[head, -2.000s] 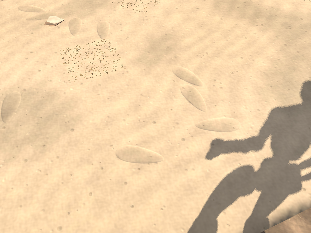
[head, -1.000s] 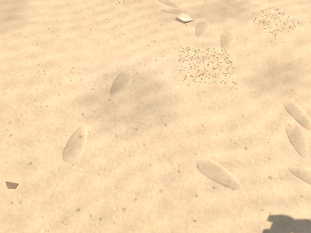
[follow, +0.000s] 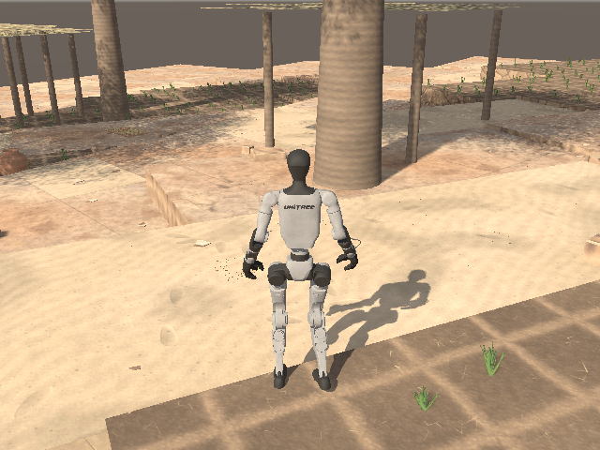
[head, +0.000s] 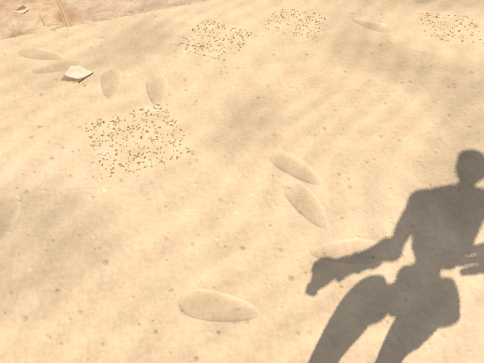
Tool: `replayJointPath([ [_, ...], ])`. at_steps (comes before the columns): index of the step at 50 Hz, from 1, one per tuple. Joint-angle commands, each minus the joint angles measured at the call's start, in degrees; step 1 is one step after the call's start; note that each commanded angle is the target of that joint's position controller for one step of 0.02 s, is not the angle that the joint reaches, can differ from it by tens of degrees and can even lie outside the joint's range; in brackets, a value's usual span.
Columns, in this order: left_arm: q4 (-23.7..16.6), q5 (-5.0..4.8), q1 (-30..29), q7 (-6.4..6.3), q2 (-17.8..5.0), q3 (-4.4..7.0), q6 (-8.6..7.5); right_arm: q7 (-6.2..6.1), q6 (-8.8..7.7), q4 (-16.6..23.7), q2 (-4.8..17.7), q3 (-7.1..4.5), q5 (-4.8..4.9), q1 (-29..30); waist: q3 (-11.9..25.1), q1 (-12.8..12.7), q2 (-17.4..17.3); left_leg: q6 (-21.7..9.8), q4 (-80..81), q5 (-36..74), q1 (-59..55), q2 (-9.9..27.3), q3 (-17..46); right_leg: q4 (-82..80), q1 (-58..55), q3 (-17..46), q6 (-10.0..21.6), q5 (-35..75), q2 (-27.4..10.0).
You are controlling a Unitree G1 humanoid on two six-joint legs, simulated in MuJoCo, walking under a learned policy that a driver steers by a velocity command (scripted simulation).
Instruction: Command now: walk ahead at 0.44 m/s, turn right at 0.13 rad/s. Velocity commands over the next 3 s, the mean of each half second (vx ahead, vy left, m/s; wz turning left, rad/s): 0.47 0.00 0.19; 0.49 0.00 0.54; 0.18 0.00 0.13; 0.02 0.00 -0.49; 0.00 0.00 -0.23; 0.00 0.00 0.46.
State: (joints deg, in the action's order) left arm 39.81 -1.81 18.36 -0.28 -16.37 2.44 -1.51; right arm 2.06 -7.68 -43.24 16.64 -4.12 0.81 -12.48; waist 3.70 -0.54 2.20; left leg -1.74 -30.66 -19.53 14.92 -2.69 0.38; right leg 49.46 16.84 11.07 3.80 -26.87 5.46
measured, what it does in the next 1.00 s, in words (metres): goes down, turning left: right foot 0.08 m lower, then left foot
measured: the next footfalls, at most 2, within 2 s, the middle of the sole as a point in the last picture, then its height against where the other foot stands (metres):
right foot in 0.42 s outside the picture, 0.08 m lower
left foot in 0.92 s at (198, 346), level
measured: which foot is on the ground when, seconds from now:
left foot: down 0.00-0.42, up 0.44-0.90, down 0.92-1.00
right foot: up 0.00-0.40, down 0.42-0.92, up 0.94-1.00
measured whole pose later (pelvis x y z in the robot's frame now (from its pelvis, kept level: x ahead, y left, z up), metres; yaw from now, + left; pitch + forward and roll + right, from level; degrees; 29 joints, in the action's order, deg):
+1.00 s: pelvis +0.54 +0.04 -0.09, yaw +27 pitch +1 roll -1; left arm 48.1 -0.8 15.5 0.2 -16.7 2.9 -4.8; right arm 1.9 -2.4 -33.7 16.6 -3.5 0.7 -6.5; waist -4.0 -1.5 -0.5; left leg -6.9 -36.2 -10.7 27.2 -4.6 -1.6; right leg 67.2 13.8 -1.0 0.0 -27.7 -0.3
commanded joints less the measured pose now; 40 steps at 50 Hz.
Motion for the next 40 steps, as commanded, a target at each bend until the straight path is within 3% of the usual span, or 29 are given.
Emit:
replayJointPath([
  [1,-7.2,-0.68,-7.6,-0.49,-8.0,1.86,-2.52,0.2,-0.21,-0.1,7.7,-2.12,0.54,-11.4,-8.7,4.5,-6.7,-15.5,16.2,-1.0,-21.4,22.4,32.2,20.7,37.1,-0.6,0.6,1.2,-3.8],
  [3,-7.5,0.93,-8.6,0.53,-6.7,1.63,-2.33,-0.11,0.32,0.9,5.8,-0.95,0.13,-7.9,-8.5,2.4,-6.5,-12.9,17.8,5.3,-17.1,18.8,24.2,15.3,34.2,-2.5,-0.1,8.2,-7.8],
  [4,-7.6,1.17,-9.2,1.17,-6.1,1.56,-2.41,-0.4,0.69,1.2,5.1,-0.51,-0.05,-6.9,-8.3,1.8,-7.1,-11.5,19.2,8.7,-14.5,16.8,20.4,11.2,30.8,-4.0,-0.7,10.3,-9.1],
  [7,-9.8,2.13,-15.5,1.87,-1.8,-0.05,-3.36,-1.21,1.85,-0.9,6.7,-0.52,0.39,-9.6,-7.9,3.6,-6.6,-10.6,20.6,22.4,-11.0,13.5,13.7,0.0,25.5,-9.9,-2.8,16.9,-8.3],
  [8,-9.7,2.6,-16.3,2.26,-1.5,-0.07,-3.91,-1.58,1.8,-1.4,7.2,-0.58,-0.11,-10.8,-6.1,3.8,-6.5,-10.4,18.9,26.5,-11.0,13.3,12.3,-0.2,23.3,-9.9,-3.0,23.9,-8.2],
  [11,-10.1,2.19,-20.7,3.64,-3.0,0.47,-5.64,-2.7,1.9,-3.0,6.0,-0.01,0.78,-14.6,-7.1,5.4,-6.1,-9.1,15.6,22.7,-12.7,11.4,10.8,-12.4,23.7,-8.3,-2.5,36.6,-7.4],
  [13,-10.7,2.17,-25.8,4.54,-1.3,-0.02,-6.5,-3.15,2.77,-3.9,5.9,-0.06,1.26,-16.5,-8.7,7.4,-5.7,-7.3,15.8,13.2,-6.8,9.8,10.6,-23.3,14.1,-9.4,-2.4,44.6,-4.8],
  [15,-10.5,1.22,-26.1,4.96,-1.6,0.3,-6.31,-3.56,3.45,-4.7,6.4,-0.48,1.35,-17.2,-9.1,7.0,-7.4,-6.9,11.8,9.8,-6.8,10.8,13.2,-24.7,10.4,-6.7,-2.6,44.6,-5.3],
  [18,-8.9,0.97,-24.1,4.31,-3.3,0.87,-6.04,-4.07,4.6,-5.0,6.1,-1.25,1.88,-17.8,-9.7,6.2,-7.0,-5.9,3.9,12.6,-12.4,11.9,16.1,-28.7,10.1,-3.8,-1.9,39.5,-7.7],
  [19,-7.9,0.99,-21.1,3.87,-4.0,1.37,-6.21,-3.75,5.09,-5.3,6.2,-1.47,1.49,-18.3,-7.9,4.9,-5.8,-5.6,-1.4,15.9,-13.1,11.2,16.5,-29.8,6.0,-4.2,-1.2,37.1,-7.9],
  [20,-5.6,1.12,-14.2,3.46,-5.0,2.24,-6.4,-3.44,5.44,-5.3,6.7,-1.66,1.05,-17.9,-3.3,1.3,-3.8,-4.4,-10.2,18.5,-11.4,9.0,15.0,-31.0,-3.6,-5.9,-0.5,39.1,-7.7],
  [21,-2.9,1.64,-3.9,3.08,-5.8,2.85,-6.28,-3.19,5.39,-4.3,6.4,-1.56,0.61,-16.3,2.8,-3.7,-3.1,-2.6,-22.4,14.1,-2.0,6.4,13.5,-25.8,-19.8,-5.9,-0.3,40.4,-10.1],
  [22,-1.0,2.76,4.3,2.97,-7.6,2.75,-5.92,-2.75,4.88,-4.0,-0.2,0.13,-0.51,-20.8,12.0,-4.3,7.7,-0.8,-42.5,-20.2,17.9,1.7,11.8,-10.2,-43.2,0.6,1.6,59.1,-19.6],
  [23,-0.4,2.26,8.6,3.03,-9.8,3.45,-5.04,-2.61,3.9,-4.3,0.0,1.15,1.34,-29.4,22.7,-3.1,17.2,1.0,-55.7,-24.7,27.5,0.5,13.3,-8.6,-53.3,15.5,8.3,60.9,-29.5],
  [24,2.1,0.92,9.9,3.43,-13.0,4.97,-3.91,-2.67,3.16,-2.7,2.0,1.09,3.25,-27.5,23.6,-3.9,16.2,1.7,-58.9,-17.2,33.2,3.4,11.7,-20.0,-50.1,26.5,12.9,31.8,-32.3],
  [25,1.7,1.74,5.8,2.96,-9.4,4.3,-3.45,-3.63,3.34,-1.9,4.5,0.37,3.71,-19.9,13.4,-4.3,6.0,2.4,-60.3,-10.6,35.2,5.1,8.3,-28.0,-38.6,25.8,12.4,16.0,-30.5],
  [26,-0.3,2.61,-3.1,2.74,-6.5,2.71,-3.99,-4.46,3.67,-0.4,7.4,-0.62,2.93,-12.9,3.2,-2.7,-2.2,2.6,-54.5,-1.6,31.5,7.1,6.7,-33.0,-23.3,18.8,11.4,17.9,-28.1],
  [27,0.1,3.28,-7.1,2.7,-5.1,2.35,-4.91,-4.8,4.34,-0.2,6.1,-0.76,1.63,-11.6,-0.3,-0.2,-0.5,2.8,-52.0,1.9,27.9,9.0,8.4,-33.2,-14.8,15.8,11.5,26.2,-27.3],
  [28,1.2,3.0,-8.7,2.74,-3.6,2.28,-5.55,-4.53,5.02,-0.5,4.3,-0.64,0.78,-12.3,-2.1,1.6,1.5,2.5,-48.8,2.7,25.1,10.5,9.4,-33.6,-10.4,10.0,9.9,31.8,-24.4],
  [29,2.4,2.68,-9.7,2.53,-2.6,2.15,-5.83,-4.25,5.57,-0.3,2.9,-0.82,0.85,-12.3,-4.2,3.0,3.4,2.7,-42.1,4.9,22.3,11.0,9.4,-35.5,-5.8,2.1,7.5,33.8,-20.6],
  [30,3.3,2.51,-9.7,2.17,-2.5,2.25,-5.94,-4.14,5.74,0.4,2.3,-0.82,0.78,-10.6,-5.1,2.9,4.3,2.9,-38.2,6.2,21.7,10.7,7.8,-37.0,-4.8,-1.7,6.9,36.5,-19.3],
  [32,4.9,2.18,-7.6,1.2,-3.7,2.66,-6.12,-3.58,5.37,2.7,1.1,-0.42,-0.11,-6.7,-5.4,2.0,3.0,2.9,-31.2,9.6,23.7,10.7,7.3,-38.2,-7.4,-4.5,7.5,43.9,-20.3],
  [37,6.2,1.49,-5.5,-0.25,-6.3,3.18,-4.98,-0.98,4.7,6.8,-0.2,0.63,0.19,3.0,-6.9,-0.9,0.0,0.5,-12.6,24.3,21.4,8.0,2.1,-39.8,-10.7,-14.2,5.1,42.8,-18.0],
  [40,7.6,0.88,-1.9,-0.52,-8.1,3.51,-3.81,0.4,4.93,10.4,0.3,0.74,0.43,9.2,-8.5,-2.5,-0.9,-1.2,-8.0,22.6,22.6,6.7,-0.4,-38.2,-15.9,-16.7,3.9,44.7,-19.3],
])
